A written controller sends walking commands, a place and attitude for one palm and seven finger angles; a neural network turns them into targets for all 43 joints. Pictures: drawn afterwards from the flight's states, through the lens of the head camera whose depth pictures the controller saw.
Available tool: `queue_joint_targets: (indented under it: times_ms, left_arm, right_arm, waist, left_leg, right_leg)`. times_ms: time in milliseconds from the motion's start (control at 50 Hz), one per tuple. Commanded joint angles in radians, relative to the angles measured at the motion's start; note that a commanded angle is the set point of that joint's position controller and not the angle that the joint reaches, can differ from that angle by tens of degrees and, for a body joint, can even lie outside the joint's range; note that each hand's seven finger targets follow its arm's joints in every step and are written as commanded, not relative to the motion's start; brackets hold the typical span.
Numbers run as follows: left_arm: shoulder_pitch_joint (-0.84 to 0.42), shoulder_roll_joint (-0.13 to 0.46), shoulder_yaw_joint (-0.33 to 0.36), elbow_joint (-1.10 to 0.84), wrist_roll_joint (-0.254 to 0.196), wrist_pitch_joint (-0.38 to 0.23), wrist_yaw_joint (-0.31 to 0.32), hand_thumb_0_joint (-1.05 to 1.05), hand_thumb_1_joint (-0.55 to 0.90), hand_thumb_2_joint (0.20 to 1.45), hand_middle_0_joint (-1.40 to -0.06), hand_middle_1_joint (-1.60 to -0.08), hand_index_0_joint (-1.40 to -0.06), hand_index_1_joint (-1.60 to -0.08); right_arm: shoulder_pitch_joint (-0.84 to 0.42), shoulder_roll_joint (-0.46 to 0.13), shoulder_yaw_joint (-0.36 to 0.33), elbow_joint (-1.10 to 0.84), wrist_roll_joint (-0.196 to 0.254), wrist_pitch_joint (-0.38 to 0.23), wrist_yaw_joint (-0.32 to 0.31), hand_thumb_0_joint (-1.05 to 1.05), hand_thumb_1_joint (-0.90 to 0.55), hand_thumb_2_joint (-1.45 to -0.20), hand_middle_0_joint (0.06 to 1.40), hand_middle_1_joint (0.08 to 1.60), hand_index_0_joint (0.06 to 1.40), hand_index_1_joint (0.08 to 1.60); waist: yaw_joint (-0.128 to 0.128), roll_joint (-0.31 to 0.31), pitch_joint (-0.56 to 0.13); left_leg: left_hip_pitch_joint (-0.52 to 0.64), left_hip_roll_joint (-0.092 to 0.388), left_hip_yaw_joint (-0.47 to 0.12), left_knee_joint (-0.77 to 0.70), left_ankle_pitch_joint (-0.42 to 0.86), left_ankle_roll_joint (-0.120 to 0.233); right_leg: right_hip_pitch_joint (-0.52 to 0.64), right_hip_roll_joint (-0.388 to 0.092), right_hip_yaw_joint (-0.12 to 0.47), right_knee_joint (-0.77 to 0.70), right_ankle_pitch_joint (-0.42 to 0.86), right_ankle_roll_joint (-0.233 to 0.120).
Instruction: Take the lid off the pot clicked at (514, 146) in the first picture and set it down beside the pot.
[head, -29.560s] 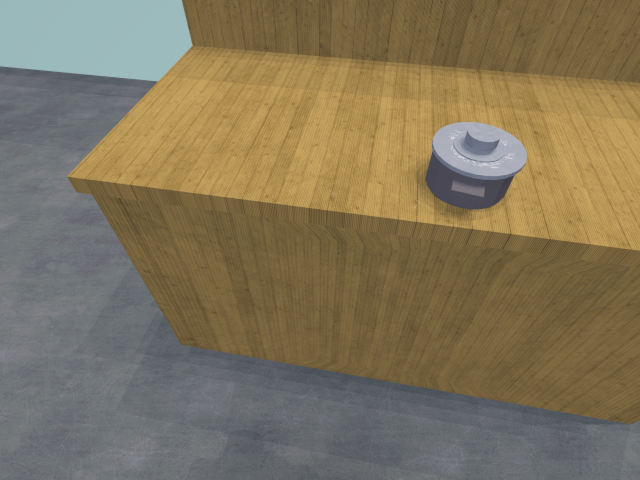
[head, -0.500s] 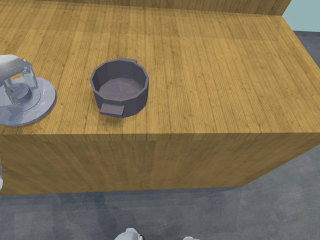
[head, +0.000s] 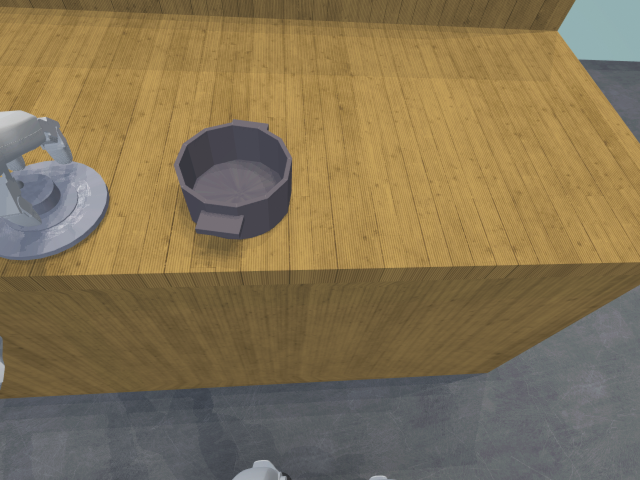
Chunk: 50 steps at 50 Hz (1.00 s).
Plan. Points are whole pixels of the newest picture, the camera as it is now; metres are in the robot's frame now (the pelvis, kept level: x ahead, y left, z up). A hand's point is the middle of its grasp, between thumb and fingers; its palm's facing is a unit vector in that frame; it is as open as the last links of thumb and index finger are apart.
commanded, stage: raise the empty hand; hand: left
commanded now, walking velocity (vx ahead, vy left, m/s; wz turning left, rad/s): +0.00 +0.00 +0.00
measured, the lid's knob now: (33, 194) +0.46 +0.36 +0.06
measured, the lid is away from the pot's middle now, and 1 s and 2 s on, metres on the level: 0.25 0.25 0.25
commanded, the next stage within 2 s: draw the hand back to the body in 1.38 s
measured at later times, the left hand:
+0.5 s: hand out of the picture +0.44 +0.35 +0.14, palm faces -0.37 -0.12 -0.92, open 11.0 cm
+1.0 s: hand out of the picture +0.44 +0.36 +0.19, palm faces -0.31 -0.11 -0.94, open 11.0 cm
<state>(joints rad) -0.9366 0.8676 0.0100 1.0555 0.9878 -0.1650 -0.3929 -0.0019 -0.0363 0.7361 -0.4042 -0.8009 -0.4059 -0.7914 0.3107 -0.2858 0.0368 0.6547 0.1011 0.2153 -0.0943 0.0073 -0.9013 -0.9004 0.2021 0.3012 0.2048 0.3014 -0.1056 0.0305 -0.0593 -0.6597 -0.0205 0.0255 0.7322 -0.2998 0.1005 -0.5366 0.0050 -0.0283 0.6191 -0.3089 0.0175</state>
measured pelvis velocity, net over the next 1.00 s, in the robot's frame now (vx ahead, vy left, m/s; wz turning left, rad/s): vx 0.00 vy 0.00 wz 0.03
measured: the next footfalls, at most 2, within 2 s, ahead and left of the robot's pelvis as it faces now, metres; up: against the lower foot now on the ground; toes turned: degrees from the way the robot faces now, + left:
none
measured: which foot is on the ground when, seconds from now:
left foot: down 0.00-1.00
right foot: down 0.00-1.00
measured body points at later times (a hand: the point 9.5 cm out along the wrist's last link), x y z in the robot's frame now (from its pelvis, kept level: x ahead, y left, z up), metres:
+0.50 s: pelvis +0.00 +0.00 +0.00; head +0.07 +0.02 +0.45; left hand +0.45 +0.36 +0.19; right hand +0.06 -0.28 -0.11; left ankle +0.03 +0.05 -0.71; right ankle -0.01 -0.16 -0.71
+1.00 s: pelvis +0.00 +0.00 +0.01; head +0.06 +0.02 +0.46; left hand +0.46 +0.36 +0.24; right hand +0.07 -0.27 -0.11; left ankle +0.03 +0.05 -0.71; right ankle -0.01 -0.16 -0.71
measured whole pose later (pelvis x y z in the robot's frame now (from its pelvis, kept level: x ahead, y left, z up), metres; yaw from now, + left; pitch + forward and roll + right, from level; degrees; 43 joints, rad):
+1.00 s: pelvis +0.00 +0.00 +0.01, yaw +1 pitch +10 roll -4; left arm -1.10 0.90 -0.05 1.02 0.97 -0.06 -0.48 0.00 -0.05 0.76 -0.41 -0.77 -0.42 -0.76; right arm 0.28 -0.29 0.05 0.65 0.11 0.23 -0.07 0.01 -0.90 -0.90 0.20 0.30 0.20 0.30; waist -0.09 0.04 -0.04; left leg -0.55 -0.04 0.01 0.63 -0.26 0.10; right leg -0.42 -0.01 -0.04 0.52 -0.27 0.01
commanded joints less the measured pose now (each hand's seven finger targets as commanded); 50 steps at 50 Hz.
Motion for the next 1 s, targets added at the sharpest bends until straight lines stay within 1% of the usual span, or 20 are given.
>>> queue_joint_targets:
  times_ms: [0,20,40,80,120,140,200,260,300,340,420,460,520,540,680,720,780,820,940,980]
  left_arm:
    - [-0.449,0.316,0.071,-0.154,-0.014,0.012,0.047,0.0,-0.063,0.753,-0.394,-0.774,-0.394,-0.774]
    - [-0.449,0.298,0.06,-0.191,-0.025,0.004,0.044,0.0,-0.064,0.755,-0.395,-0.772,-0.395,-0.772]
    - [-0.458,0.339,0.089,-0.201,-0.016,0.007,0.048,0.0,-0.065,0.757,-0.396,-0.771,-0.396,-0.771]
    - [-0.441,0.325,0.072,-0.164,-0.011,0.013,0.048,0.0,-0.066,0.759,-0.397,-0.769,-0.397,-0.769]
    - [-0.488,0.333,0.077,-0.267,-0.023,0.003,0.045,0.0,-0.066,0.759,-0.397,-0.769,-0.397,-0.769]
    - [-0.518,0.377,0.109,-0.299,-0.018,0.003,0.047,0.0,-0.066,0.759,-0.397,-0.769,-0.397,-0.769]
    - [-0.469,0.357,0.098,-0.199,-0.024,0.023,0.037,0.0,-0.066,0.759,-0.397,-0.769,-0.397,-0.769]
    - [-0.478,0.299,0.041,-0.184,-0.022,0.037,0.027,0.0,-0.066,0.759,-0.397,-0.769,-0.397,-0.769]
    - [-0.476,0.323,0.054,-0.169,-0.026,0.045,0.019,0.0,-0.066,0.759,-0.397,-0.769,-0.397,-0.769]
    - [-0.53,0.362,0.077,-0.256,-0.03,0.037,0.013,0.0,-0.066,0.759,-0.397,-0.769,-0.397,-0.769]
    - [-0.51,0.325,0.053,-0.231,-0.033,0.04,-0.005,0.0,-0.066,0.759,-0.397,-0.769,-0.397,-0.769]
    - [-0.504,0.345,0.071,-0.226,-0.032,0.048,-0.007,0.0,-0.066,0.759,-0.397,-0.769,-0.397,-0.769]
    - [-0.524,0.288,0.02,-0.222,-0.04,0.059,-0.02,0.0,-0.066,0.759,-0.397,-0.769,-0.397,-0.769]
    - [-0.56,0.338,0.053,-0.266,-0.035,0.06,-0.017,0.0,-0.066,0.759,-0.397,-0.769,-0.397,-0.769]
    - [-0.56,0.361,0.063,-0.21,-0.031,0.082,-0.027,0.0,-0.066,0.759,-0.397,-0.769,-0.397,-0.769]
    - [-0.581,0.32,0.023,-0.217,-0.03,0.087,-0.032,0.0,-0.066,0.759,-0.397,-0.769,-0.397,-0.769]
    - [-0.612,0.35,0.039,-0.215,-0.023,0.097,-0.032,0.0,-0.066,0.759,-0.397,-0.769,-0.397,-0.769]
    - [-0.653,0.321,0.01,-0.278,-0.029,0.095,-0.038,0.0,-0.066,0.759,-0.397,-0.769,-0.397,-0.769]
    - [-0.638,0.327,0.02,-0.231,-0.025,0.117,-0.048,0.0,-0.066,0.759,-0.397,-0.769,-0.397,-0.769]
    - [-0.662,0.272,-0.029,-0.208,-0.025,0.131,-0.055,0.0,-0.066,0.759,-0.397,-0.769,-0.397,-0.769]
  right_arm:
    - [0.074,-0.197,-0.072,-0.062,-0.004,-0.016,-0.014,0.0,-0.9,-0.9,0.2,0.3,0.2,0.3]
    - [0.065,-0.195,-0.069,-0.07,0.0,-0.021,-0.015,0.0,-0.9,-0.9,0.2,0.3,0.2,0.3]
    - [0.068,-0.195,-0.073,-0.07,-0.006,-0.018,-0.013,0.0,-0.9,-0.9,0.2,0.3,0.2,0.3]
    - [0.067,-0.193,-0.068,-0.071,-0.004,-0.017,-0.014,0.0,-0.9,-0.9,0.2,0.3,0.2,0.3]
    - [0.049,-0.192,-0.068,-0.081,-0.003,-0.022,-0.015,0.0,-0.9,-0.9,0.2,0.3,0.2,0.3]
    - [0.055,-0.191,-0.071,-0.078,-0.007,-0.019,-0.016,0.0,-0.9,-0.9,0.2,0.3,0.2,0.3]
    - [0.054,-0.192,-0.068,-0.074,-0.003,-0.017,-0.016,0.0,-0.9,-0.9,0.2,0.3,0.2,0.3]
    - [0.051,-0.19,-0.066,-0.074,-0.001,-0.019,-0.013,0.0,-0.9,-0.9,0.2,0.3,0.2,0.3]
    - [0.052,-0.194,-0.065,-0.072,0.002,-0.019,-0.013,0.0,-0.9,-0.9,0.2,0.3,0.2,0.3]
    - [0.042,-0.192,-0.064,-0.079,0.0,-0.016,-0.015,0.0,-0.9,-0.9,0.2,0.3,0.2,0.3]
    - [0.029,-0.187,-0.061,-0.083,0.003,-0.014,-0.011,0.0,-0.9,-0.9,0.2,0.3,0.2,0.3]
    - [0.033,-0.186,-0.064,-0.086,0.0,-0.008,-0.004,0.0,-0.9,-0.9,0.2,0.3,0.2,0.3]
    - [0.019,-0.188,-0.061,-0.088,0.006,-0.005,0.001,0.0,-0.9,-0.9,0.2,0.3,0.2,0.3]
    - [0.024,-0.189,-0.064,-0.089,0.0,-0.002,0.004,0.0,-0.9,-0.9,0.2,0.3,0.2,0.3]
    - [0.017,-0.185,-0.058,-0.089,0.004,0.002,0.006,0.0,-0.9,-0.9,0.2,0.3,0.2,0.3]
    - [0.004,-0.184,-0.056,-0.094,0.007,-0.001,0.007,0.0,-0.9,-0.9,0.2,0.3,0.2,0.3]
    - [0.014,-0.185,-0.056,-0.09,0.006,-0.001,0.007,0.0,-0.9,-0.9,0.2,0.3,0.2,0.3]
    - [-0.002,-0.182,-0.054,-0.096,0.006,-0.008,0.008,0.0,-0.9,-0.9,0.2,0.3,0.2,0.3]
    - [0.002,-0.181,-0.056,-0.089,0.003,-0.004,0.017,0.0,-0.9,-0.9,0.2,0.3,0.2,0.3]
    - [0.002,-0.181,-0.057,-0.085,0.003,-0.003,0.02,0.0,-0.9,-0.9,0.2,0.3,0.2,0.3]
  waist:
    - [-0.009,0.101,-0.368]
    - [0.001,0.123,-0.384]
    - [0.005,0.141,-0.416]
    - [-0.004,0.127,-0.375]
    - [0.009,0.181,-0.431]
    - [0.011,0.208,-0.476]
    - [0.001,0.14,-0.4]
    - [-0.003,0.145,-0.372]
    - [-0.003,0.103,-0.362]
    - [0.006,0.15,-0.434]
    - [0.005,0.155,-0.392]
    - [0.008,0.153,-0.396]
    - [0.004,0.139,-0.36]
    - [0.009,0.156,-0.413]
    - [0.008,0.106,-0.376]
    - [0.006,0.124,-0.362]
    - [0.005,0.121,-0.371]
    - [0.007,0.181,-0.398]
    - [0.008,0.136,-0.379]
    - [-0.002,0.129,-0.341]
  left_leg:
    - [0.487,0.02,-0.12,-0.084,0.307,-0.039]
    - [0.51,0.021,-0.118,-0.085,0.356,-0.04]
    - [0.525,0.022,-0.118,-0.081,0.351,-0.043]
    - [0.493,0.015,-0.111,-0.08,0.326,-0.039]
    - [0.555,0.02,-0.119,-0.08,0.403,-0.044]
    - [0.595,0.026,-0.131,-0.076,0.44,-0.052]
    - [0.526,0.017,-0.114,-0.085,0.359,-0.038]
    - [0.53,0.016,-0.122,-0.096,0.337,-0.04]
    - [0.495,0.012,-0.109,-0.102,0.282,-0.031]
    - [0.543,0.014,-0.109,-0.095,0.375,-0.035]
    - [0.56,0.018,-0.115,-0.096,0.42,-0.04]
    - [0.552,0.015,-0.118,-0.1,0.408,-0.04]
    - [0.545,0.017,-0.116,-0.114,0.394,-0.038]
    - [0.568,0.019,-0.122,-0.115,0.39,-0.041]
    - [0.518,0.008,-0.109,-0.135,0.354,-0.032]
    - [0.53,0.01,-0.11,-0.14,0.361,-0.033]
    - [0.537,0.011,-0.114,-0.15,0.332,-0.031]
    - [0.593,0.015,-0.121,-0.15,0.413,-0.038]
    - [0.584,0.014,-0.123,-0.161,0.42,-0.041]
    - [0.574,0.012,-0.128,-0.174,0.364,-0.039]
  right_leg:
    - [-0.112,0.076,-0.04,-0.073,0.087,-0.057]
    - [-0.105,0.076,-0.046,-0.067,0.1,-0.06]
    - [-0.099,0.075,-0.037,-0.067,0.095,-0.057]
    - [-0.1,0.076,-0.04,-0.071,0.101,-0.06]
    - [-0.089,0.075,-0.044,-0.067,0.116,-0.062]
    - [-0.085,0.074,-0.037,-0.068,0.121,-0.059]
    - [-0.073,0.074,-0.04,-0.085,0.115,-0.057]
    - [-0.09,0.076,-0.045,-0.089,0.09,-0.06]
    - [-0.058,0.074,-0.041,-0.098,0.094,-0.058]
    - [-0.027,0.071,-0.037,-0.09,0.138,-0.057]
    - [-0.053,0.075,-0.05,-0.095,0.131,-0.06]
    - [-0.036,0.074,-0.046,-0.1,0.13,-0.059]
    - [-0.044,0.074,-0.051,-0.107,0.12,-0.061]
    - [-0.027,0.072,-0.044,-0.108,0.115,-0.058]
    - [0.022,0.069,-0.044,-0.126,0.136,-0.059]
    - [0.012,0.069,-0.048,-0.129,0.129,-0.062]
    - [0.019,0.068,-0.042,-0.14,0.118,-0.06]
    - [0.016,0.066,-0.048,-0.14,0.136,-0.065]
    - [0.03,0.066,-0.044,-0.153,0.138,-0.061]
    - [0.007,0.067,-0.048,-0.164,0.106,-0.062]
